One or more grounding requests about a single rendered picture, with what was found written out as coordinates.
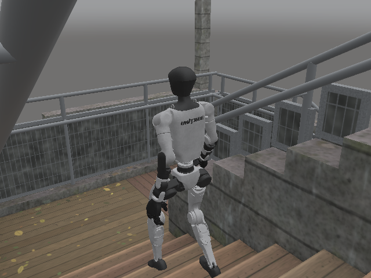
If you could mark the stairs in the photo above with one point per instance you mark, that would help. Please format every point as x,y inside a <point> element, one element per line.
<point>236,260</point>

